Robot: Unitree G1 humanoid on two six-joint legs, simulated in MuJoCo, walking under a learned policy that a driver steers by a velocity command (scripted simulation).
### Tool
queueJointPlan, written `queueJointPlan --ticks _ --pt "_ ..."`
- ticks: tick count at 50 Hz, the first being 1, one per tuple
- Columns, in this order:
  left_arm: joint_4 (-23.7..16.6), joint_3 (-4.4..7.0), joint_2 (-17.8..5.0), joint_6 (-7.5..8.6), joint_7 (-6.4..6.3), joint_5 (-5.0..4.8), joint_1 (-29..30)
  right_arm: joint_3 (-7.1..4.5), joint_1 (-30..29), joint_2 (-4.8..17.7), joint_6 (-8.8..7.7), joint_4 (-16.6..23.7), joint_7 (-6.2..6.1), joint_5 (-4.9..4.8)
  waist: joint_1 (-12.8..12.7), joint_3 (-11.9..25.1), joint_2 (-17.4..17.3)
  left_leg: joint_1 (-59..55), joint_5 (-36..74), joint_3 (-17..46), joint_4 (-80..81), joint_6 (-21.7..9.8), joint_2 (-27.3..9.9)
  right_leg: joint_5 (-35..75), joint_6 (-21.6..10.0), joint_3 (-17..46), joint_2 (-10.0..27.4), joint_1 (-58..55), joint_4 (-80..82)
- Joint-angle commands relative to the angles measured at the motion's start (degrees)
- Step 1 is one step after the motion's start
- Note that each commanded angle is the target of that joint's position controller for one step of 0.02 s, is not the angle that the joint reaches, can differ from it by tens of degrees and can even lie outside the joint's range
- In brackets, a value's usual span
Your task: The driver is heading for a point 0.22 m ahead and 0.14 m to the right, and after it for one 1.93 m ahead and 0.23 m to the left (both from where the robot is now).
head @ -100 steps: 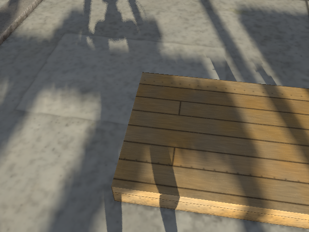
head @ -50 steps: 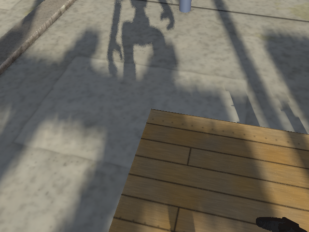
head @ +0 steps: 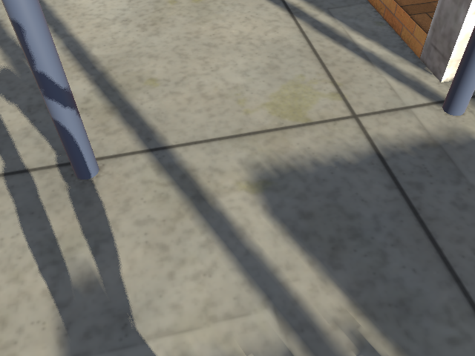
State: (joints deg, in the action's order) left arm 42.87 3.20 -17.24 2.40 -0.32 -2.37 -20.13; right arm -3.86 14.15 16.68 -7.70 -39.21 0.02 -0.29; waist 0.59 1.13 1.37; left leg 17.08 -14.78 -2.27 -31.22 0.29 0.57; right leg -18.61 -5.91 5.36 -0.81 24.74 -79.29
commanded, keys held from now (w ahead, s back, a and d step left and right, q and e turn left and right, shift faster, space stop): w+e+shift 0.28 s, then w+q+shift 0.72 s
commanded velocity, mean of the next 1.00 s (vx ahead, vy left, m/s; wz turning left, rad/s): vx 1.00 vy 0.00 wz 0.01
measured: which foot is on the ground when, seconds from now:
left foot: down 0.00-0.38, up 0.40-0.80, down 0.82-1.00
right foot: up 0.00-0.38, down 0.40-0.82, up 0.84-1.00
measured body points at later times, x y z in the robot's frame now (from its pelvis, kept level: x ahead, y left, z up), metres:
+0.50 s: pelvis +0.47 -0.10 -0.15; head +0.50 -0.10 +0.30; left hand +0.65 +0.11 -0.27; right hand +0.41 -0.35 -0.28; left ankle +0.31 +0.15 -0.67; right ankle +0.49 -0.17 -0.86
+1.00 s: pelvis +0.95 -0.12 -0.14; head +0.96 -0.11 +0.31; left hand +1.18 +0.12 -0.18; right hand +0.97 -0.38 -0.26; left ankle +0.96 -0.09 -0.86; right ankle +0.95 -0.32 -0.77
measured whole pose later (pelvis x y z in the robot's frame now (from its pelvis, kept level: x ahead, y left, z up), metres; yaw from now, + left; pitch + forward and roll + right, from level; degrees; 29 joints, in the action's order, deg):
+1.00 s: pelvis +0.95 -0.12 -0.14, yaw +6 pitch -1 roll -1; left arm 36.3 1.0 -12.6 9.2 0.6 -0.2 0.0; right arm -3.4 25.9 13.8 -4.6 -45.1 2.9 -1.0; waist 3.8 -3.1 -0.1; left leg 15.4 -15.0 3.0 -32.5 -9.6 10.8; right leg -19.2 -2.6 9.8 1.0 30.2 -71.1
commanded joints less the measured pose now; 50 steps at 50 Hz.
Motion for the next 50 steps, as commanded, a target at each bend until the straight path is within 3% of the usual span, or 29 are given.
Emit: queueJointPlan --ticks 1,3,6,8,11,14,15,16,18,19,20,21,22,23,24,25,28,30,35,37,39,40,41,42,43,44,45,46,50 --pt "-7.97 0.28 -0.17 -0.57 1.43 -1.38 4.65 -0.06 2.52 -0.24 -0.74 0.1 1.25 0.19 0.58 -3.49 -4.34 -13.67 3.52 17.78 18.19 -10.44 -15.51 4.06 -0.65 3.68 9.55 19.39 2.6" --pt "-8.86 0.04 0.55 -1.86 1.82 -1.34 7.08 -0.38 2.46 0.84 -0.99 -1.74 1.95 -0.96 -0.14 -6.17 -3.77 -11.97 9.01 11.98 20.22 -9.77 -15.91 5.02 -0.24 2.97 11.66 21.73 7.77" --pt "-9.72 -0.07 0.54 -0.94 2.88 0.54 8.85 -1.84 4.99 6.15 -0.76 -4.74 1.17 0.47 0.08 -5.65 -1.54 -15.26 22.06 5.11 17.81 -10.05 -17.29 15.27 0.8 2.76 11.55 26.71 10.23" --pt "-9.46 0.74 -1.84 0.64 4.0 0.24 12.7 -0.35 6.31 3.42 -0.96 -5.91 -0.1 1.15 0.71 -7.49 -0.88 -18.27 16.09 -0.84 16.13 -5.67 -13.57 28.66 -0.71 0.69 8.91 29.51 20.25" --pt "-11.45 0.53 -1.25 2.43 6.21 1.39 22.49 0.35 10.44 5.06 -0.99 -7.36 -0.95 1.55 3.52 -9.09 -1.05 -9.03 9.36 -9.78 17.91 -2.03 -9.9 49.67 -1.29 -6.79 4.92 12.66 34.86" --pt "-11.87 1.39 -3.5 2.7 7.07 -0.02 23.31 -0.09 12.47 8.27 0.54 -7.46 -0.78 0.42 1.78 -11.61 -2.77 -14.32 23.32 -13.78 14.29 -0.21 -10.49 46.4 -2.86 -10.72 0.33 6.67 42.67" --pt "-12.23 1.17 -2.78 2.87 7.03 1.14 24.45 -0.45 15.6 9.47 1.27 -8.41 -0.92 -0.69 1.99 -11.18 -3.21 -17.1 36.38 -13.55 10.7 -0.18 -11.78 42.38 -3.47 -12.28 -2.07 3.91 43.83" --pt "-11.94 1.55 -3.14 2.96 7.11 1.73 23.33 -0.58 18.21 10.63 2.39 -9.91 -1.53 -1.49 0.62 -10.14 -4.29 -20.22 47.87 -13.64 3.55 -0.69 -13.23 38.2 -4.25 -12.85 -3.28 1.42 44.28" --pt "-5.98 3.85 -6.18 1.57 5.61 0.76 5.78 -0.52 17.89 11.55 4.0 -11.18 -2.01 -0.53 -7.52 -4.86 -8.64 -22.24 58.99 -9.72 -18.39 -3.23 -15.31 32.76 -5.92 -8.38 0.31 -9.83 47.21" --pt "-2.02 4.8 -7.45 1.27 4.11 1.29 -7.68 -0.6 11.19 11.36 3.53 -10.64 -1.47 -1.01 -15.33 -3.1 -8.62 -14.43 50.66 -8.92 -37.81 -2.3 -10.79 39.85 -7.43 -5.62 3.6 -22.95 59.09" --pt "2.64 5.07 -10.26 1.48 2.97 3.4 -15.2 -0.09 6.14 5.75 2.3 -7.83 -1.48 -0.74 -17.15 -3.94 6.76 8.51 -11.44 -4.89 -69.27 -1.76 -0.68 49.22 -10.16 3.43 11.05 -42.03 59.9" --pt "0.49 3.64 -12.25 3.17 2.11 5.75 -12.83 2.5 16.28 -0.96 -0.17 -4.48 -0.48 -1.35 -7.35 11.06 14.73 24.08 -26.43 14.85 -72.91 -6.0 0.75 74.43 -8.32 5.95 16.81 -61.43 32.81" --pt "-0.1 4.51 -10.29 2.61 2.08 5.21 -15.45 1.94 17.0 2.64 -1.13 -5.2 0.16 -3.56 -9.88 20.91 8.92 27.21 -22.07 19.08 -68.0 -6.51 0.08 64.23 -13.23 11.04 19.49 -65.75 34.79" --pt "0.5 5.3 -10.83 3.29 2.2 4.25 -13.44 1.46 12.22 4.96 -1.79 -2.24 0.27 -5.87 -8.82 23.46 4.53 31.34 -13.57 16.77 -58.33 -5.35 -2.05 24.71 -18.26 21.35 21.6 -61.42 50.51" --pt "0.79 4.49 -7.15 3.93 1.91 3.32 -5.99 0.92 7.3 4.86 -0.83 -2.11 -0.95 -5.28 -5.55 14.31 -4.05 29.15 -5.66 13.98 -54.93 -4.15 -5.79 11.56 -16.12 24.22 21.58 -45.59 58.29" --pt "0.25 2.85 -3.28 4.35 1.59 3.53 0.67 0.68 7.61 4.37 1.04 -3.14 -1.59 -3.95 -2.07 7.01 -5.49 25.53 -2.5 12.72 -55.52 -1.91 -7.88 14.23 -15.13 22.53 21.77 -32.08 61.31" --pt "2.22 1.24 0.53 6.12 2.11 3.18 5.93 1.04 10.31 0.55 4.98 -4.49 -1.03 -2.59 3.72 -3.78 -2.78 20.5 -3.67 13.79 -50.41 1.7 -14.18 14.69 -11.19 12.45 21.49 -6.17 64.77" --pt "3.0 1.3 -1.11 6.34 1.27 3.01 8.03 1.71 2.79 -0.56 5.03 -1.77 -0.7 -2.14 2.59 -8.3 0.33 23.17 0.86 11.74 -42.79 1.71 -15.12 18.94 -7.65 2.7 17.85 -2.36 69.42" --pt "3.59 1.67 -3.98 5.95 -1.26 2.8 4.61 2.23 -9.06 -1.01 3.29 1.55 2.07 -1.36 -1.98 -8.45 -5.01 21.65 23.53 -0.07 -17.21 -3.81 -8.56 32.59 -0.26 -16.63 8.89 -14.92 69.56" --pt "3.59 2.26 -7.68 5.05 -1.8 2.8 2.76 1.09 -8.16 0.88 2.83 2.44 3.35 -1.67 -0.58 -4.25 -1.46 14.36 24.12 -5.81 -12.41 -5.99 -2.34 56.76 1.77 -18.06 9.94 -22.78 64.26" --pt "2.19 3.31 -11.6 3.34 -2.22 3.25 5.93 -1.59 3.09 6.27 3.99 0.97 3.91 -2.89 7.33 2.86 5.86 1.93 15.66 -8.16 -15.07 -8.21 2.31 79.74 2.8 -18.14 12.3 -26.85 49.56" --pt "0.58 3.56 -12.32 2.94 -1.7 2.56 10.68 -3.67 15.48 10.52 5.46 -2.15 3.52 -2.69 14.49 7.45 7.13 -12.49 11.24 -6.7 -17.26 -10.3 3.18 83.18 2.24 -17.01 12.91 -21.66 35.51" --pt "-0.71 3.24 -10.95 3.51 -0.49 1.34 16.91 -5.27 28.92 13.43 6.95 -6.23 2.57 -2.55 22.42 9.23 2.32 -28.61 15.68 -1.88 -10.7 -13.26 0.95 64.92 3.5 -17.39 7.69 -11.24 10.86" --pt "-3.61 -0.05 2.55 5.71 1.35 2.16 18.01 -3.86 26.6 11.09 7.5 -8.75 2.84 -0.75 14.75 0.51 -22.51 -30.86 20.33 10.18 -7.1 -15.43 0.08 -10.61 5.34 -13.23 -6.82 8.78 -16.52" --pt "-7.63 -1.89 5.58 8.03 2.45 0.35 3.95 -1.52 17.2 8.51 4.79 -3.72 3.07 1.63 1.14 12.72 -29.41 -38.9 -9.5 46.63 5.1 -27.48 -11.47 -16.39 2.98 2.74 -6.7 23.87 -22.1" --pt "-7.84 -0.98 -1.86 9.17 2.81 -0.03 9.44 -1.74 15.07 5.3 3.69 -0.97 3.15 0.95 5.04 10.92 -15.91 -35.42 -23.99 54.04 16.53 -25.12 -13.47 -10.0 -0.19 4.9 -3.72 24.03 -15.44" --pt "-9.08 -0.21 -3.44 9.31 2.45 -0.82 14.19 -1.89 12.74 5.52 2.29 -0.89 3.5 0.54 2.56 1.9 -3.8 -25.13 -24.74 52.4 19.47 -22.63 -13.13 -5.26 -0.81 3.75 -2.03 24.31 -7.23" --pt "-8.25 -0.26 -2.71 8.74 1.54 0.73 15.24 -1.8 8.4 5.48 1.33 0.01 3.95 0.07 -0.48 -0.85 5.22 -16.28 -19.96 48.62 18.4 -20.72 -11.53 -2.05 -0.35 4.19 0.61 19.35 -0.82" --pt "-8.85 0.26 -3.15 6.06 -0.1 2.85 16.4 -1.16 5.2 4.5 1.08 1.23 1.59 -1.75 -3.15 -4.13 2.71 -0.99 2.25 31.96 17.81 -19.36 -3.67 0.79 5.7 2.87 3.68 9.99 17.09"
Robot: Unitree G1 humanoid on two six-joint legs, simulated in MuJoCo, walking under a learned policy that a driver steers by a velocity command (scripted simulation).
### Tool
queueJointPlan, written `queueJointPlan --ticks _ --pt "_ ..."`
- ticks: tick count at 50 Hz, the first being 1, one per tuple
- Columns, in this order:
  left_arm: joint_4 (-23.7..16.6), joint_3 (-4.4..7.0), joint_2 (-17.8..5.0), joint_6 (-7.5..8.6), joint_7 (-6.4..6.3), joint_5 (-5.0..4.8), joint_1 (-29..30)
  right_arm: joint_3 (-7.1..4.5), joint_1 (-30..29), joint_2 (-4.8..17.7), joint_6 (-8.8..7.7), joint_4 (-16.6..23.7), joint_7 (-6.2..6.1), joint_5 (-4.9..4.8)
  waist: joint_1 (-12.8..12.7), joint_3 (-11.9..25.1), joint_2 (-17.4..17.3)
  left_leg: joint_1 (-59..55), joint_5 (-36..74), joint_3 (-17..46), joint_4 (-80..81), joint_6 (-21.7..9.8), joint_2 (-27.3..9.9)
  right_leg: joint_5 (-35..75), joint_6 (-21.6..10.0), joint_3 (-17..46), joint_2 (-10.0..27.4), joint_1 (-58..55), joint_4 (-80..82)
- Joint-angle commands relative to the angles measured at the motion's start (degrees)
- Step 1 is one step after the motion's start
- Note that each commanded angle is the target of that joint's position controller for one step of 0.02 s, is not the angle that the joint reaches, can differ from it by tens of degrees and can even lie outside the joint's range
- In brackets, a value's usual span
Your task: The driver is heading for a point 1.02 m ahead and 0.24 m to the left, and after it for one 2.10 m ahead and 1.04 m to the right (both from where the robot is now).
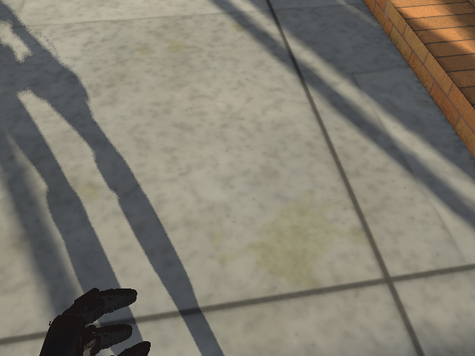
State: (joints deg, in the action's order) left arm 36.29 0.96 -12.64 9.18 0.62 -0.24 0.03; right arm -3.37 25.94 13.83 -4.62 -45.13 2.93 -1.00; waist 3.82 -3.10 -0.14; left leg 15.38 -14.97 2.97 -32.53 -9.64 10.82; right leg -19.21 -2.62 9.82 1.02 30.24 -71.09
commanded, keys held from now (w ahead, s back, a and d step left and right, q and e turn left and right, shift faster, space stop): w+q+shift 0.58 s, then w+shift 0.16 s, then w+e+shift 0.22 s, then e+shift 0.04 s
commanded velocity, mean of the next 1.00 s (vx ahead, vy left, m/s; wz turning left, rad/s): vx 1.00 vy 0.00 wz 0.64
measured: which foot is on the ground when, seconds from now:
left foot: down 0.00-0.26, up 0.28-0.70, down 0.72-1.00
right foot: up 0.00-0.22, down 0.24-0.70, up 0.72-1.00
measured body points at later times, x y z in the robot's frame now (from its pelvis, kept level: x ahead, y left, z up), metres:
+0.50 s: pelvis +0.44 -0.02 +0.01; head +0.45 +0.01 +0.45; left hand +0.29 +0.25 -0.12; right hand +0.77 -0.14 -0.04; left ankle +0.46 +0.13 -0.62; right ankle +0.44 -0.16 -0.73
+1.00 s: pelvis +0.80 +0.27 +0.01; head +0.81 +0.27 +0.46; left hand +0.78 +0.57 -0.09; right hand +0.98 +0.07 -0.12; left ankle +0.70 +0.25 -0.73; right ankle +1.05 +0.21 -0.63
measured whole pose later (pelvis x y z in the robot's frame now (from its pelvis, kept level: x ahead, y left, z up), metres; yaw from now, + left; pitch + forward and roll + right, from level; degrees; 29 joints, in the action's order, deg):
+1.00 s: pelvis +0.80 +0.27 +0.01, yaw +37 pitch +0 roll +2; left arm 42.2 1.9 -16.7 3.9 0.4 -2.3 -9.9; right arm -3.3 23.8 13.6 -6.7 -45.9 1.7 1.2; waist 2.9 -0.9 2.4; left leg -0.2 -18.8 -7.8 -18.7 -5.1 6.6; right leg -1.9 -1.6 6.0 8.3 47.0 -62.5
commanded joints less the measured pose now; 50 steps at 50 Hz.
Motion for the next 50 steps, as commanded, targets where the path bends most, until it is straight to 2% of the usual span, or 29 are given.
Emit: queueJointPlan --ticks 1,4,7,9,11,12,13,14,15,16,17,18,20,22,25,29,32,34,35,36,37,38,39,40,41,43,44,47,50 --pt "-3.93 2.25 -7.14 -0.96 -1.31 1.19 0.71 -1.58 -5.48 7.03 -1.82 6.92 -2.15 -1.44 -4.69 -1.51 3.6 3.15 7.36 23.43 19.59 -8.8 -12.39 4.76 3.63 -3.65 1.3 3.43 15.76" --pt "-7.85 1.27 -2.38 -1.12 -0.93 1.29 9.32 -1.83 -3.89 7.55 -0.34 5.85 -3.49 -1.5 -0.46 -2.0 -1.34 8.78 11.66 17.62 17.87 -4.26 -7.71 20.4 5.24 -7.66 -2.37 -4.27 33.18" --pt "-9.64 2.86 -4.76 -0.63 -0.49 -0.66 11.26 -2.33 -1.24 7.43 0.18 4.42 -3.33 -1.71 1.85 0.59 -4.81 5.53 7.26 21.51 15.64 -2.24 -8.62 25.41 5.88 -6.56 -4.9 -10.84 41.7" --pt "-10.39 4.3 -7.61 0.12 -0.59 -1.84 11.22 -2.7 -1.37 7.1 0.26 3.92 -3.86 -1.98 0.95 1.32 -6.47 -1.64 10.92 24.2 11.3 -1.12 -10.15 23.04 5.3 -4.47 -4.4 -11.4 45.61" --pt "-8.61 6.63 -11.59 0.95 -1.04 -2.36 0.41 -3.37 -4.88 8.33 0.56 5.01 -3.87 -1.19 -6.36 8.57 -7.89 -6.11 29.63 22.88 -2.0 1.45 -9.53 20.48 2.92 -5.64 -3.85 -22.53 45.75" --pt "-5.82 7.3 -13.03 0.4 -1.6 -2.55 -15.21 -2.71 -9.56 7.58 0.73 7.36 -3.29 0.71 -14.52 18.57 -9.13 0.69 30.49 20.39 -17.97 3.22 -9.4 15.02 0.55 -2.21 2.14 -40.36 38.82" --pt "-3.48 7.27 -15.66 -0.44 -1.76 -1.47 -27.31 -0.42 -6.84 -0.22 0.71 9.55 -2.78 2.19 -14.38 28.38 4.7 15.39 -4.85 15.14 -37.66 4.24 -4.36 -2.62 -3.13 14.7 13.43 -59.97 38.58" --pt "-2.48 7.31 -17.9 -0.05 -0.07 0.48 -24.92 0.85 3.2 0.39 0.4 11.69 -2.84 -3.52 -7.5 32.79 33.34 30.78 -16.96 10.95 -51.72 5.38 -5.67 -26.79 -12.01 49.37 25.63 -65.48 52.39" --pt "-4.83 6.13 -10.0 -0.85 -0.31 0.54 -19.74 0.22 -0.95 5.4 1.18 9.49 -3.59 -4.1 -10.38 21.98 22.71 36.14 -10.11 8.6 -54.93 5.79 -10.78 -36.28 -10.1 43.89 21.53 -58.39 55.0" --pt "-3.87 5.43 -7.66 -1.71 -0.82 0.25 -18.18 -0.29 -7.94 8.11 1.39 10.55 -3.32 -1.95 -11.36 13.45 12.47 36.23 -6.27 5.67 -53.79 5.93 -11.71 -24.24 -7.55 31.52 18.62 -49.18 54.87" --pt "-2.4 5.4 -8.49 -2.14 -0.73 0.95 -17.78 -0.35 -12.43 7.28 1.43 11.59 -3.12 -0.21 -10.34 9.02 1.53 33.27 -4.79 4.54 -52.06 5.76 -13.6 -10.79 -6.23 23.64 16.58 -40.88 54.67" --pt "-0.97 5.2 -8.37 -2.11 -0.67 1.4 -16.87 -0.5 -14.85 6.43 1.38 12.94 -2.71 0.32 -8.68 5.46 -0.75 31.44 -3.07 4.81 -48.94 5.44 -15.83 -2.07 -6.14 17.36 15.06 -34.43 55.15" --pt "1.76 4.22 -5.42 -1.68 -0.1 0.9 -15.66 -0.24 -14.52 4.39 2.44 13.94 -1.96 -1.63 -6.08 2.9 2.4 29.92 -3.68 4.45 -46.92 4.95 -18.87 4.54 -5.65 8.79 13.29 -28.47 56.84" --pt "4.19 3.89 -4.88 -1.72 0.21 -0.23 -15.5 0.37 -15.78 3.09 3.3 15.32 -1.53 -1.91 -4.54 0.55 3.21 32.94 -2.73 3.94 -45.37 4.97 -20.86 9.41 -5.17 2.93 13.42 -25.97 58.4" --pt "5.31 4.31 -8.33 -1.76 -0.34 0.55 -13.64 0.77 -18.33 4.07 3.01 16.4 -0.96 -1.18 -3.32 -2.69 1.9 34.05 6.9 2.63 -39.71 6.69 -21.01 17.51 -4.59 -6.91 12.25 -22.13 61.55" --pt "7.71 4.27 -11.39 -1.83 -1.09 0.86 -18.6 0.87 -27.65 5.0 2.04 18.18 0.53 -0.85 -7.04 -5.61 -1.4 31.28 18.81 -4.58 -23.84 5.47 -17.88 27.56 -1.01 -17.25 9.72 -26.01 62.87" --pt "9.78 4.44 -15.5 -2.38 -1.44 0.78 -24.08 0.66 -31.13 5.21 0.9 19.64 1.78 -1.19 -6.55 -3.85 1.99 18.94 16.49 -11.35 -13.82 2.13 -10.54 61.8 0.39 -20.31 11.15 -30.06 59.25" --pt "10.23 4.9 -18.94 -3.34 -2.13 0.58 -24.42 -1.23 -24.74 8.43 1.2 19.02 1.49 -1.1 -0.37 1.27 7.99 10.06 7.85 -12.54 -12.36 -0.36 -6.11 86.42 -1.32 -20.18 14.3 -35.03 47.3" --pt "9.78 4.82 -19.39 -3.77 -2.13 0.7 -22.08 -3.16 -13.43 11.8 1.8 16.27 0.81 -1.28 6.15 6.73 9.65 -2.55 6.43 -10.97 -10.16 -2.53 -5.46 90.2 -2.28 -19.55 15.02 -32.69 35.55" --pt "8.63 4.51 -18.88 -3.84 -2.23 0.3 -17.28 -5.07 2.04 14.72 2.46 11.72 -0.29 -1.41 14.88 10.93 7.66 -22.11 13.96 -6.14 -0.54 -5.15 -7.98 80.9 -1.3 -20.44 12.03 -21.96 16.39" --pt "6.87 1.68 -7.57 -2.78 -1.54 2.65 -22.63 -4.64 3.19 17.86 2.51 8.16 -0.98 -0.84 5.22 12.94 -12.69 -40.24 18.08 9.82 -7.79 -6.3 -17.69 -6.43 -0.48 -18.3 1.76 0.57 -8.49" --pt "5.45 0.25 -7.22 -0.24 -0.41 -1.9 -28.99 -3.66 1.94 15.94 1.27 10.76 -0.79 1.12 2.03 30.08 -16.91 -49.63 -7.71 42.5 6.8 -16.49 -30.04 -13.11 -2.05 -3.89 -1.75 11.27 -19.62" --pt "4.71 1.96 -12.86 0.53 -0.33 -4.03 -18.95 -3.42 2.37 11.82 0.49 10.01 -0.44 1.41 6.56 23.02 -7.77 -41.1 -10.63 40.03 14.12 -13.25 -28.01 -6.9 -2.61 -2.57 0.19 13.35 -18.77" --pt "2.61 1.64 -11.34 0.47 -0.52 -4.89 -14.75 -2.8 -1.16 10.7 -0.37 8.98 -0.3 1.18 3.69 12.16 -1.72 -30.38 -8.34 33.12 16.08 -11.79 -27.69 -4.11 -2.81 -3.05 1.81 15.46 -15.45" --pt "3.84 1.12 -9.42 -0.19 -0.99 -4.04 -13.39 -2.13 -5.17 8.8 -1.26 8.56 -0.37 1.33 0.84 6.88 7.79 -20.12 -6.38 28.42 17.79 -9.17 -27.21 -0.58 -2.44 -1.79 4.68 13.04 -11.55" --pt "5.67 1.5 -8.12 -3.07 -0.63 -3.48 -18.49 -0.87 -10.18 4.58 -2.5 7.89 -0.3 2.94 -4.73 2.45 3.22 -6.78 -1.34 18.19 19.64 -6.41 -24.4 4.6 -1.24 -0.63 8.31 7.23 -7.79" --pt "6.2 1.48 -6.94 -4.21 -0.7 -3.26 -19.47 -1.01 -10.38 4.43 -2.91 6.97 -0.11 1.99 -5.8 1.32 1.64 -4.07 -1.46 14.02 21.83 -5.38 -23.72 4.86 -0.67 -0.91 9.25 7.35 -5.73" --pt "5.23 1.22 -5.88 -5.96 -0.49 -2.42 -14.64 -1.03 -9.82 4.38 -3.57 5.06 -0.75 1.73 -4.79 -2.98 0.47 -0.19 14.65 -0.5 23.67 0.39 -19.82 13.12 0.79 -1.76 9.58 11.58 0.77" --pt "3.23 1.01 -5.56 -4.77 0.43 -0.91 -8.76 -0.82 -11.53 5.38 -3.95 4.78 -2.48 2.57 -3.92 -5.35 0.27 2.69 31.08 -11.27 23.73 4.53 -15.54 28.57 1.82 -7.96 5.79 7.89 17.07"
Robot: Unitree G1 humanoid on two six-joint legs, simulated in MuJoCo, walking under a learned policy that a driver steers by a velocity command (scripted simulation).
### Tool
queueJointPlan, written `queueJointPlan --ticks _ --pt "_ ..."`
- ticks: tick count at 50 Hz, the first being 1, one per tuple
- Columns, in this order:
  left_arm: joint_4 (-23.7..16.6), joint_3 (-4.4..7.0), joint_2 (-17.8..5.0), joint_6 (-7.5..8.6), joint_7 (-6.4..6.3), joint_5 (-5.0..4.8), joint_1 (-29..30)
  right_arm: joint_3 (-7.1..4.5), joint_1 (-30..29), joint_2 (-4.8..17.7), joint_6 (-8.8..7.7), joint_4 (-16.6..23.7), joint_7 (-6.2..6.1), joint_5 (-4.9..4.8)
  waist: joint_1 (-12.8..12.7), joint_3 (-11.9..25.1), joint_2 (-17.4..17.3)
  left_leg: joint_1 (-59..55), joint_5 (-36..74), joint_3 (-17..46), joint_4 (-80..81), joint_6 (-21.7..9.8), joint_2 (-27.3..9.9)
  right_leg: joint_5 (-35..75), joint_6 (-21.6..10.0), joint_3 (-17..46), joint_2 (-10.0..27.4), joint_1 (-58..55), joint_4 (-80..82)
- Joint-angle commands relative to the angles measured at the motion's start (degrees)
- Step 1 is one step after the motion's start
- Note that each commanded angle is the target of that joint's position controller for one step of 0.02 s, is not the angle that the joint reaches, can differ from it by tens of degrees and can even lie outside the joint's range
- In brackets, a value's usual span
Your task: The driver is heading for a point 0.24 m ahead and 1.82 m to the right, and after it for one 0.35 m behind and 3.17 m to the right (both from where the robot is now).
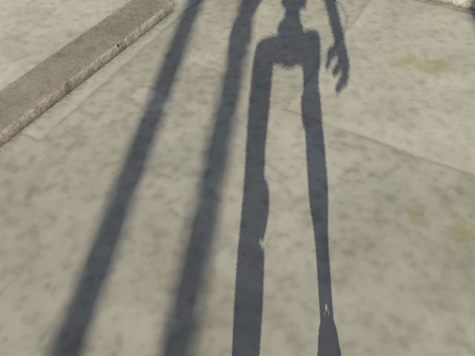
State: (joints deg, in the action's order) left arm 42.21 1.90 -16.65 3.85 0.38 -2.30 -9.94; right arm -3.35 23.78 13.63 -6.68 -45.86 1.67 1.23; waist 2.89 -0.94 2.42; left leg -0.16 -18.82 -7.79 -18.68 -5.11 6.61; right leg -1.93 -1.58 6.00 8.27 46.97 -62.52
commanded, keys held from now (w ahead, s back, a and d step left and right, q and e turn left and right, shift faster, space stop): e+shift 1.00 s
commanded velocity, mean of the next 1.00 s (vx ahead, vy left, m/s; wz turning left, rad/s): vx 0.20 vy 0.00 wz -0.87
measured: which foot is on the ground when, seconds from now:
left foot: down 0.00-0.16, up 0.18-0.62, down 0.64-1.00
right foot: up 0.00-0.14, down 0.16-0.62, up 0.64-1.00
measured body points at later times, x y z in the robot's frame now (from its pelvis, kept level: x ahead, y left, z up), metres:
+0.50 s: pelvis +0.31 -0.02 +0.00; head +0.35 -0.06 +0.45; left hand +0.55 +0.20 -0.09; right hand +0.43 -0.34 -0.07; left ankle +0.50 +0.11 -0.68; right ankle +0.35 -0.09 -0.73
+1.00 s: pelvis +0.40 +0.00 +0.01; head +0.43 -0.04 +0.45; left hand +0.72 +0.03 -0.09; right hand +0.27 -0.29 -0.09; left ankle +0.52 +0.06 -0.73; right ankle +0.30 -0.10 -0.68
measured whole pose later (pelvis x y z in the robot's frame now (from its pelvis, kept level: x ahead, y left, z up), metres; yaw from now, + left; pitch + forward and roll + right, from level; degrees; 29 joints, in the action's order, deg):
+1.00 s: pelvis +0.40 +0.00 +0.01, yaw -55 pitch +2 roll +1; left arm 33.6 4.1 -17.7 -4.8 0.0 -1.4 -10.1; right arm -4.0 7.1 15.5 0.8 -38.3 -2.0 1.0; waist 0.8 -4.2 1.4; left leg 16.0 -10.1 -9.3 -24.4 -0.2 -3.5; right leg -19.2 5.1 0.1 5.4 29.9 -53.6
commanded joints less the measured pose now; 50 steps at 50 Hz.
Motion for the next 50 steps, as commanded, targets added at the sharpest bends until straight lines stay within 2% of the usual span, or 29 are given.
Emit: queueJointPlan --ticks 1,3,4,6,7,8,9,10,11,12,13,14,16,17,19,22,27,30,31,32,33,34,35,37,39,43,45,49,50 --pt "-3.05 -0.14 -0.74 1.15 1.47 1.78 3.09 -0.73 -8.27 6.08 -1.93 5.22 -2.05 0.27 -1.97 -6.85 -1.13 17.86 39.15 -2.67 8.78 1.76 -10.42 16.62 0.68 -7.86 -3.23 -12.49 14.7" --pt "-4.39 -0.22 0.07 2.15 3.24 1.9 6.79 -1.01 -4.07 8.77 -1.45 3.75 -3.73 -0.22 0.01 -4.9 -1.55 11.98 46.54 -3.69 5.35 4.17 -11.11 23.1 0.47 -12.74 -7.41 -16.22 23.91" --pt "-4.54 0.27 -0.97 2.24 4.03 1.62 5.68 -1.39 -3.76 10.64 -0.83 3.69 -4.43 -0.42 -0.67 -2.72 -4.38 7.96 53.55 -4.1 1.19 5.14 -11.79 22.88 0.3 -14.43 -9.75 -18.63 26.07" --pt "-3.31 2.41 -5.48 1.53 4.62 1.01 -4.1 -2.4 -6.39 13.63 1.19 5.13 -5.5 -1.15 -6.11 3.82 -9.98 2.36 70.0 -3.49 -11.51 6.87 -14.0 14.25 -1.25 -16.13 -14.29 -27.57 25.95" --pt "-1.06 4.43 -9.85 0.4 4.11 0.84 -15.32 -2.78 -9.89 14.24 1.84 6.43 -5.46 -1.03 -12.34 8.56 -11.36 5.05 72.3 -2.49 -23.53 7.07 -14.76 11.3 -3.19 -14.1 -14.74 -38.75 23.93" --pt "1.2 5.65 -12.36 -0.96 2.89 1.1 -25.52 -2.69 -14.78 13.29 1.72 7.37 -4.64 -2.1 -19.08 10.15 -6.66 12.48 55.65 -2.9 -44.6 8.31 -11.64 16.61 -6.4 -7.81 -10.88 -50.03 29.34" --pt "1.38 5.38 -13.87 -1.84 1.37 2.46 -23.39 -0.1 -14.94 2.3 0.2 9.54 -2.04 -0.34 -13.66 7.3 18.29 30.87 -18.42 -1.07 -72.48 10.19 1.24 47.82 -10.16 2.24 -5.62 -59.19 26.21" --pt "-3.19 4.33 -15.95 0.04 1.32 6.92 -15.2 1.62 2.06 0.92 -0.67 11.21 -0.98 -1.55 -3.34 24.55 16.64 41.39 -20.03 16.3 -85.37 10.68 2.64 44.69 -24.37 34.68 9.64 -70.16 31.57" --pt "-8.25 5.4 -15.08 -0.57 1.59 5.64 -9.84 0.76 -1.34 9.03 -0.7 10.85 -0.8 -1.04 -6.86 29.96 3.29 36.46 -14.3 19.85 -80.64 8.02 -0.18 27.89 -24.36 38.43 9.26 -66.48 38.01" --pt "-9.21 4.78 -12.34 -0.56 1.71 3.35 -5.81 0.18 -7.9 10.17 -0.02 13.08 -1.11 -1.53 -4.65 18.7 -5.15 40.4 -11.67 18.66 -73.51 6.96 -1.69 10.68 -22.93 35.32 6.04 -56.09 41.85" --pt "-9.71 3.93 -9.35 -0.58 1.6 1.21 -3.09 0.07 -10.5 10.06 1.13 13.16 -2.1 -0.53 -2.49 13.5 -11.81 39.47 -9.35 17.81 -67.37 6.77 -4.52 -0.16 -19.95 32.85 3.37 -47.25 44.41" --pt "-10.14 4.09 -9.83 -0.63 1.52 1.0 -1.3 -0.1 -10.71 10.07 2.57 13.48 -2.75 -0.11 -0.8 8.87 -10.35 37.56 -7.62 17.57 -64.09 7.33 -4.82 -0.27 -19.36 31.12 1.66 -38.12 46.18" --pt "-10.55 4.19 -9.02 -0.95 1.16 1.74 0.32 -0.64 -11.39 10.49 4.41 13.82 -3.5 0.18 0.3 4.8 -6.85 33.45 -7.37 17.02 -55.54 8.73 -6.22 10.16 -17.46 23.93 -2.76 -28.47 46.48" --pt "-9.79 4.02 -8.34 -1.19 0.51 1.65 -0.7 -0.04 -12.28 8.49 4.06 14.0 -3.82 0.45 0.13 5.37 -6.32 32.41 -7.02 16.71 -49.76 9.41 -6.09 18.19 -16.28 21.37 -4.32 -27.75 44.47" --pt "-8.95 4.86 -10.09 -2.19 -1.36 1.24 -2.84 0.69 -15.37 6.15 3.65 14.67 -3.94 0.34 -0.77 8.34 -5.63 31.69 -3.26 15.58 -40.68 11.03 -4.35 27.48 -14.83 18.59 -5.93 -28.24 41.49" --pt "-9.92 5.46 -11.07 -4.95 -3.17 0.35 -1.85 0.43 -18.03 6.77 4.37 14.38 -3.91 -0.62 -1.57 13.03 -0.58 30.85 5.69 16.68 -32.81 11.92 -2.49 17.71 -10.66 18.97 -7.79 -31.61 39.53" --pt "-11.07 5.09 -9.03 -6.24 -3.37 0.62 -1.9 -0.34 -23.92 7.23 3.79 14.65 -3.68 -0.37 -5.21 9.28 6.43 29.45 8.5 18.81 -20.38 10.92 -1.29 1.85 -7.75 24.51 -9.05 -34.32 38.26" --pt "-12.97 5.25 -8.73 -6.63 -2.9 0.72 0.66 -1.6 -21.13 9.26 2.34 12.98 -2.87 -1.32 -3.35 8.08 8.31 21.13 11.19 18.97 -6.33 8.52 -2.3 -0.01 -5.69 28.41 -9.74 -34.63 34.04" --pt "-13.25 5.05 -8.47 -6.69 -2.61 0.42 0.92 -2.04 -19.29 9.66 2.27 11.96 -2.69 -1.5 -2.54 8.48 5.62 13.7 17.55 19.41 -0.31 6.12 -5.92 -9.98 -4.02 26.37 -12.1 -30.76 29.22" --pt "-12.68 3.9 -4.49 -6.77 -2.29 1.03 -4.22 -2.52 -20.12 12.17 2.91 12.7 -2.98 -0.6 -5.74 11.49 -4.84 3.34 25.23 28.62 -1.74 0.38 -17.97 -31.36 -1.49 18.84 -17.26 -22.75 17.66" --pt "-14.13 4.32 -6.99 -6.4 -1.67 0.59 -5.67 -2.66 -19.59 13.16 3.96 13.5 -3.03 1.66 -7.05 11.36 -15.96 2.26 35.5 39.2 -1.17 -8.21 -27.26 -38.63 1.39 9.71 -21.26 -14.2 6.09" --pt "-13.88 5.45 -12.11 -5.72 -1.03 0.97 -5.21 -2.89 -18.41 11.55 4.11 13.29 -3.23 1.33 -5.85 11.53 -16.82 3.34 31.66 43.62 -0.34 -11.78 -30.41 -34.53 4.1 7.29 -15.74 -10.24 -3.75" --pt "-12.37 5.93 -13.34 -6.19 -1.01 0.87 -4.81 -2.22 -19.44 8.86 4.39 13.86 -3.73 0.61 -5.21 9.31 -11.7 4.46 25.67 36.62 -1.43 -9.66 -27.22 -29.85 5.43 5.82 -12.89 -8.91 -7.3" --pt "-10.91 5.74 -11.9 -7.77 -1.3 0.66 -5.58 -1.61 -20.98 7.66 5.83 15.2 -4.96 -0.32 -4.4 5.17 -7.02 8.7 17.28 26.01 -1.63 -4.89 -20.31 -22.87 7.28 3.32 -10.82 -7.66 -12.56" --pt "-12.22 4.7 -9.01 -7.87 -1.05 0.44 -3.68 -1.64 -20.3 8.56 6.46 14.91 -5.62 0.25 -3.45 2.78 -8.19 10.93 19.27 20.08 0.33 -5.09 -18.26 -19.33 8.05 -1.3 -8.75 -6.95 -11.69" --pt "-14.05 3.85 -7.07 -7.21 -1.28 0.63 0.74 -2.46 -16.63 10.26 6.79 12.58 -5.26 0.77 -0.96 5.64 -10.75 4.74 23.0 15.68 1.76 -8.04 -21.33 -18.28 8.55 -3.85 -4.38 -6.45 -4.26" --pt "-13.39 3.65 -6.25 -7.47 -0.88 0.67 0.23 -3.11 -17.74 11.45 6.74 12.74 -4.61 0.42 -1.16 7.56 -10.97 4.94 23.68 12.43 1.17 -7.98 -22.41 -18.4 8.36 -4.67 -3.28 -10.41 0.34" --pt "-13.48 3.8 -5.99 -7.76 -0.34 1.06 1.41 -3.95 -18.61 12.79 6.68 11.28 -3.68 -0.3 -1.42 6.4 -12.49 7.33 20.44 7.21 1.69 -6.71 -24.02 -17.09 6.1 -7.84 -3.13 -17.75 11.2" --pt "-13.23 3.86 -6.07 -8.02 -0.28 1.04 1.23 -3.97 -18.85 12.67 6.47 10.89 -3.35 -1.03 -1.64 6.21 -12.21 6.89 18.84 6.4 1.56 -6.1 -23.83 -16.75 5.29 -8.64 -3.5 -19.42 14.35"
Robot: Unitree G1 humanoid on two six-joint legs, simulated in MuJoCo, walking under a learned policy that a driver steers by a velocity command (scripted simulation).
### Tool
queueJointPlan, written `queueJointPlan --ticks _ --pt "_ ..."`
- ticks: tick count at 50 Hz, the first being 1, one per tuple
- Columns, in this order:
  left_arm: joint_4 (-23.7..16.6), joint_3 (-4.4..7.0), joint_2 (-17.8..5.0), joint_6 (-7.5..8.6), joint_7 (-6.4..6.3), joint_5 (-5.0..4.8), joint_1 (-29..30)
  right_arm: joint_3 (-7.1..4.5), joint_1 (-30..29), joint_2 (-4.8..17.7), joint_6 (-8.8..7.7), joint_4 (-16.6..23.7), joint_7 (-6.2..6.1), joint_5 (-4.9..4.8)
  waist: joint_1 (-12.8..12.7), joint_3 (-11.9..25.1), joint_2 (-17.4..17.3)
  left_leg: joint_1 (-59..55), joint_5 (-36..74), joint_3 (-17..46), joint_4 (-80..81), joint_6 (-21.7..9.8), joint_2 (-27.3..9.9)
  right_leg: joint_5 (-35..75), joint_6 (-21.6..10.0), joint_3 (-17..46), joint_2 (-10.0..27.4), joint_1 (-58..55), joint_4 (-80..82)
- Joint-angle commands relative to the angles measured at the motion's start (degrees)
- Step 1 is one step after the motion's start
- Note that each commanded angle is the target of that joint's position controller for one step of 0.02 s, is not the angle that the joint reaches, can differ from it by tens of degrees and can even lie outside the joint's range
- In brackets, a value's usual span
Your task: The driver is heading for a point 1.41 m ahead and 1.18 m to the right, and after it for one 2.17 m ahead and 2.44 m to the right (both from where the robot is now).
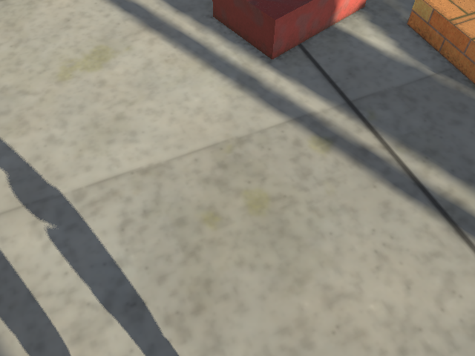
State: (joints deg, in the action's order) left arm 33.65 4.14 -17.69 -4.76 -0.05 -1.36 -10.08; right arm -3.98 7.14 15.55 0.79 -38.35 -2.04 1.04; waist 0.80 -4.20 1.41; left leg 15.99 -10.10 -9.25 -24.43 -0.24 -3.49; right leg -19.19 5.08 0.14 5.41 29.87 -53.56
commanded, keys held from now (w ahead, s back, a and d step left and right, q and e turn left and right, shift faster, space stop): e+shift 0.18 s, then shift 0.82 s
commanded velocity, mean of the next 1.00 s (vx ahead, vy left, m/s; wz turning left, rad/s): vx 0.00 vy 0.00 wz -0.41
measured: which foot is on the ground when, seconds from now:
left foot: down 0.00-0.10, up 0.12-0.52, down 0.54-1.00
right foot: up 0.00-0.08, down 0.10-1.00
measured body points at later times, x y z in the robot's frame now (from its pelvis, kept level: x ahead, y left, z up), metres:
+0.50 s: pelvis +0.03 -0.03 -0.01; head +0.05 -0.05 +0.44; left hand +0.30 +0.16 -0.08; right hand +0.09 -0.34 -0.10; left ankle +0.08 +0.10 -0.72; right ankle +0.00 -0.14 -0.74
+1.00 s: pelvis +0.04 -0.01 -0.01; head +0.05 -0.02 +0.44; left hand +0.24 +0.19 -0.13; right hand +0.10 -0.30 -0.11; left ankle +0.08 +0.09 -0.74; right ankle -0.02 -0.14 -0.74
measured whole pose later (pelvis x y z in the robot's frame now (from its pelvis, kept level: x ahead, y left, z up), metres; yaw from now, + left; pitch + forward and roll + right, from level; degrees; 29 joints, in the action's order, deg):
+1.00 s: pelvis +0.04 -0.01 -0.01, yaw -22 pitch +0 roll +0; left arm 46.3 1.7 -13.3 -1.8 -1.6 0.8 -11.3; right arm -1.5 8.8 13.4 -0.8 -39.9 -0.6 0.9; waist -0.3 -1.5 -0.6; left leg 15.0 -17.5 -1.2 -32.7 -0.8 0.0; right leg -17.9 1.3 6.7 -1.7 13.8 -31.9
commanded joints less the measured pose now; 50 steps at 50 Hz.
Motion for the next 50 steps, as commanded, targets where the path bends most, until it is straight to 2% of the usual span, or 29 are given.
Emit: queueJointPlan --ticks 1,3,4,5,6,7,8,9,10,11,12,14,17,23,25,26,27,28,29,30,33,34,35,36,37,38,40,43,50 --pt "-4.66 1.83 -5.16 0.26 0.35 0.13 1.25 -3.53 -2.21 11.02 -1.22 2.99 0.76 -1.26 0.19 9.37 -11.43 -9.75 9.8 7.11 6.54 -10.34 -14.5 0.27 -2.21 -3.56 -0.95 -3.91 8.43" --pt "-4.05 2.48 -5.36 -0.23 0.81 0.1 -0.64 -3.78 -2.74 10.97 -1.54 2.34 1.26 -2.19 -1.69 9.96 -10.84 -9.91 9.74 4.81 2.5 -7.73 -15.03 3.14 -4.67 -4.98 -2.1 -9.42 17.72" --pt "-2.95 3.15 -5.94 -0.28 0.6 0.04 -3.22 -3.64 -1.85 9.74 -1.51 1.58 1.38 -2.57 -2.88 10.38 -9.3 -7.57 7.81 2.39 -2.05 -4.87 -13.74 6.87 -6.62 -5.18 -3.78 -15.01 23.72" --pt "-1.45 4.64 -9.43 -0.12 -0.13 0.25 -7.93 -3.21 1.17 7.38 -1.39 0.3 1.69 -2.17 -4.08 9.84 -1.75 0.6 1.6 -1.23 -12.45 -0.52 -9.82 16.52 -9.86 1.48 -2.25 -24.18 30.28" --pt "-2.25 6.64 -18.62 0.28 -1.19 0.27 -9.74 -2.17 1.13 4.31 -1.36 3.49 2.0 0.53 -1.31 8.43 19.6 22.34 -26.61 -4.3 -32.23 5.54 -1.07 41.27 -18.33 24.97 12.56 -34.82 29.71" --pt "-4.46 5.96 -17.25 2.3 -0.61 2.9 -7.66 -2.12 -6.3 5.35 -1.89 6.08 1.2 1.14 -5.21 13.87 15.26 28.53 -27.94 9.43 -42.26 5.51 3.08 34.7 -25.95 33.45 15.19 -31.49 32.63" --pt "-3.86 5.44 -15.35 3.63 -0.02 2.89 -5.94 -2.81 -8.7 7.72 -1.78 6.55 0.7 -0.14 -4.83 12.13 9.18 29.45 -23.18 12.39 -44.8 3.86 2.02 28.52 -23.93 28.38 13.24 -29.92 33.96" --pt "-3.53 5.01 -13.71 4.21 -0.36 1.54 -3.28 -2.94 -8.06 7.69 -1.84 6.0 0.17 -0.68 -2.85 9.81 7.13 29.73 -17.66 13.65 -43.3 2.67 1.65 24.56 -20.81 25.25 10.24 -27.8 34.07" --pt "-4.29 3.97 -10.47 4.06 -0.75 0.47 0.77 -3.19 -4.9 8.42 -1.6 4.03 -0.18 -0.57 -1.17 10.54 5.45 29.1 -14.4 13.6 -41.94 2.94 0.97 25.28 -19.0 21.99 9.35 -27.61 32.95" --pt "-4.97 3.2 -8.97 3.71 -1.28 0.28 3.39 -3.28 -3.29 8.51 -1.43 3.28 -0.16 -0.2 -0.05 11.04 6.28 25.19 -11.83 13.04 -41.39 3.59 1.2 28.76 -18.3 19.31 7.99 -24.23 32.08" --pt "-5.13 2.66 -8.03 3.47 -1.66 0.68 3.95 -3.2 -2.37 8.11 -1.38 2.7 0.17 -0.18 0.3 12.19 6.7 21.92 -9.98 12.12 -41.81 4.23 2.1 31.63 -18.12 17.59 6.81 -22.41 31.53" --pt "-4.24 2.34 -7.8 3.44 -1.99 1.29 2.9 -2.63 -1.48 6.5 -1.25 2.07 0.66 -0.71 -0.07 13.11 5.89 18.93 -7.85 11.33 -38.05 4.98 2.95 33.2 -17.86 15.89 5.62 -21.81 30.63" --pt "-3.37 2.24 -8.31 3.25 -2.06 1.43 2.18 -1.54 -2.69 4.74 -0.86 2.44 1.24 -0.98 -1.49 11.99 6.94 15.72 -7.19 11.18 -29.45 5.12 2.97 29.88 -17.68 16.3 5.07 -20.98 29.56" --pt "-2.22 1.11 -7.85 2.62 -1.31 1.94 3.81 -1.52 -3.46 6.47 -1.05 3.83 1.53 -1.29 -2.65 7.86 8.52 8.93 -10.62 10.41 -19.38 3.24 3.11 29.19 -18.14 21.51 5.46 -16.12 28.01" --pt "-1.79 0.43 -6.49 2.44 -1.54 1.36 5.13 -1.17 -0.66 5.08 -1.7 3.29 1.78 -1.25 -0.77 9.0 7.66 3.41 -6.14 9.64 -9.93 2.24 3.46 28.87 -16.8 21.91 4.01 -16.13 26.1" --pt "-1.53 -0.08 -5.18 2.45 -1.64 1.0 5.41 -0.94 1.16 4.24 -2.14 2.84 1.99 -0.89 0.72 9.3 6.63 -1.93 2.21 9.35 -1.23 1.31 3.47 24.64 -14.75 21.45 2.1 -14.84 25.4" --pt "-1.17 -0.63 -3.25 2.75 -1.73 1.72 3.22 -1.1 1.85 6.05 -2.49 3.1 1.85 0.19 -0.27 10.29 2.53 -7.23 12.77 13.74 0.71 -0.07 -1.08 16.47 -11.24 19.62 -1.04 -12.65 22.71" --pt "-0.66 -0.76 -2.47 3.27 -1.56 2.6 -1.37 -1.87 1.09 10.83 -2.62 3.92 1.54 1.09 -4.33 11.47 -10.1 -10.17 27.47 23.21 0.38 -5.38 -10.61 1.22 -7.27 13.05 -7.54 -8.98 15.3" --pt "-0.53 -0.4 -3.8 3.68 -1.61 2.58 0.09 -0.7 -0.4 7.12 -2.8 3.15 1.59 1.64 -4.02 11.2 -15.13 -5.35 26.06 29.41 2.75 -13.32 -15.77 -7.6 -4.36 9.5 -8.13 -8.93 14.26" --pt "0.16 0.21 -5.8 3.7 -1.77 2.28 1.27 -0.11 -2.31 5.27 -3.04 3.64 1.63 1.1 -3.47 10.15 -13.0 -3.99 21.37 28.43 3.43 -13.94 -14.67 -7.5 -3.18 8.17 -6.53 -10.57 13.17" --pt "1.6 -0.34 -2.58 2.71 -1.5 2.28 2.99 -0.21 -2.76 6.25 -3.13 2.94 1.12 -0.5 -2.95 9.39 -11.36 -4.07 14.15 21.37 1.1 -7.83 -8.26 3.83 -2.76 6.88 -5.33 -14.99 21.84" --pt "2.08 -0.66 -1.77 2.53 -1.15 2.26 3.0 0.02 -1.97 5.86 -3.12 2.76 1.1 -0.43 -2.77 9.28 -10.4 -3.02 11.38 19.44 0.42 -5.97 -6.47 7.97 -3.14 7.03 -5.15 -17.53 24.01" --pt "2.23 -0.76 -1.94 2.44 -0.93 2.28 3.08 0.22 -1.09 5.32 -3.18 2.68 1.22 -0.19 -2.12 9.05 -8.97 -2.18 7.79 17.97 -0.37 -4.49 -4.9 12.12 -3.74 7.64 -4.66 -18.83 24.74" --pt "2.78 -0.38 -3.63 2.38 -0.95 2.09 3.31 0.22 0.79 5.63 -3.37 2.99 1.53 0.0 -0.33 8.73 -5.62 -1.18 4.95 16.39 -0.4 -3.28 -3.07 13.9 -5.06 8.19 -4.5 -18.99 23.52" --pt "3.54 -0.28 -3.2 2.45 -0.87 1.98 2.49 0.21 0.39 5.91 -3.4 3.08 1.58 0.12 -0.84 8.81 -4.32 -2.44 3.21 14.65 -1.12 -2.53 -2.14 11.97 -5.93 8.18 -4.91 -17.24 23.49" --pt "4.16 -0.52 -2.32 2.6 -0.83 2.13 1.98 0.28 -0.49 5.73 -3.36 3.24 1.55 0.02 -1.22 8.45 -4.18 -2.8 2.51 14.03 -1.79 -2.42 -1.89 11.65 -6.03 8.44 -4.75 -16.7 24.5" --pt "5.29 -0.63 -2.26 2.94 -0.96 2.32 2.09 0.65 -0.61 4.45 -2.98 3.44 1.35 -0.12 -0.67 7.82 -2.12 -3.29 3.25 13.02 -2.94 -2.51 -1.36 12.86 -5.95 9.03 -4.36 -15.93 25.68" --pt "6.81 -0.77 -2.12 3.42 -1.23 2.25 1.37 0.75 0.26 4.14 -2.53 3.23 1.25 -0.17 -0.28 7.37 -0.39 -3.93 3.09 12.08 -3.69 -2.41 -0.58 12.76 -5.84 9.42 -4.25 -15.27 26.21" --pt "10.06 -1.07 -1.96 3.82 -1.93 2.17 -0.21 0.96 0.64 3.5 -2.35 2.0 1.23 -0.2 -0.69 5.93 -0.51 -3.3 2.37 11.39 -3.28 -2.01 0.24 12.01 -5.52 9.57 -4.19 -15.39 26.7"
